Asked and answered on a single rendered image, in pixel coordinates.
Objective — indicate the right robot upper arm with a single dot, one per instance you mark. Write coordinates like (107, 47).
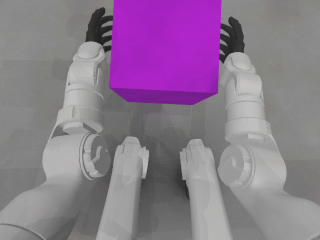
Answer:
(256, 176)

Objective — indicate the robot right thigh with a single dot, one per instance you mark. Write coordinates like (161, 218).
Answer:
(209, 219)

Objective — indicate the robot left thigh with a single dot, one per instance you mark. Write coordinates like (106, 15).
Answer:
(119, 220)

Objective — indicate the robot right forearm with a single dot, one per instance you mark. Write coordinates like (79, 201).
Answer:
(244, 104)

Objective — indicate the robot left hand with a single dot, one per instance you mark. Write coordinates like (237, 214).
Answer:
(95, 31)

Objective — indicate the robot right hand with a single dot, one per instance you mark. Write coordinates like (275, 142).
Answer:
(234, 42)

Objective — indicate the left robot upper arm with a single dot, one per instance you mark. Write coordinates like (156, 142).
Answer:
(72, 164)

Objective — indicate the robot left forearm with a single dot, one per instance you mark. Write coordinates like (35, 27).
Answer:
(82, 110)

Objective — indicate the robot thigh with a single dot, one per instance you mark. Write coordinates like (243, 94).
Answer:
(119, 220)
(209, 219)

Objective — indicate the carton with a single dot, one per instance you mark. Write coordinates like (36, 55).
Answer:
(165, 51)

